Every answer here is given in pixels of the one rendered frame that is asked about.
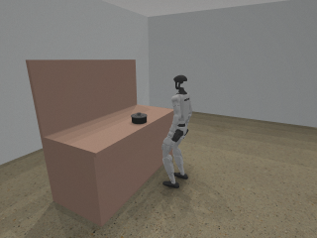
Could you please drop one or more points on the left robot upper arm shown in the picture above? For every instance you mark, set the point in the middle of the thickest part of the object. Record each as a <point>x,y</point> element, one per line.
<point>176,105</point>

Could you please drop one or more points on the pot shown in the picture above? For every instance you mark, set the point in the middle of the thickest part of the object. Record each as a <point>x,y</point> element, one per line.
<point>139,120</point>

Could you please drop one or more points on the table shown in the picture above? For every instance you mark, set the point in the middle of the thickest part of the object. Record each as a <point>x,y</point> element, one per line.
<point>96,157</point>

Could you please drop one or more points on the lid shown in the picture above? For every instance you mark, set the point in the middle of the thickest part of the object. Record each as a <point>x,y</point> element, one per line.
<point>143,115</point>

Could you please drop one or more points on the right robot forearm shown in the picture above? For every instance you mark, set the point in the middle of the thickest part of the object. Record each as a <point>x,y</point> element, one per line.
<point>187,120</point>

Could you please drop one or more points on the left robot forearm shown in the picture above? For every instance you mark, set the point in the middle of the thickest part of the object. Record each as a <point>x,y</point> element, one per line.
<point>173,127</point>

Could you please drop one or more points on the robot left hand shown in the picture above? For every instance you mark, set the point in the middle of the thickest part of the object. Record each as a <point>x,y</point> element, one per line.
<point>167,141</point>

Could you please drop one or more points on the right robot upper arm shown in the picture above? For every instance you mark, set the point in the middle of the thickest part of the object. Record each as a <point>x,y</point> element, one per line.
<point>190,105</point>

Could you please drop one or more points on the left robot thigh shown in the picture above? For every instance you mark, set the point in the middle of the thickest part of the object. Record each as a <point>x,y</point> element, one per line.
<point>175,138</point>

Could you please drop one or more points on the right robot foot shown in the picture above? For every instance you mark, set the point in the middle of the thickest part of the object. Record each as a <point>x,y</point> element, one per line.
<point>184,176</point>

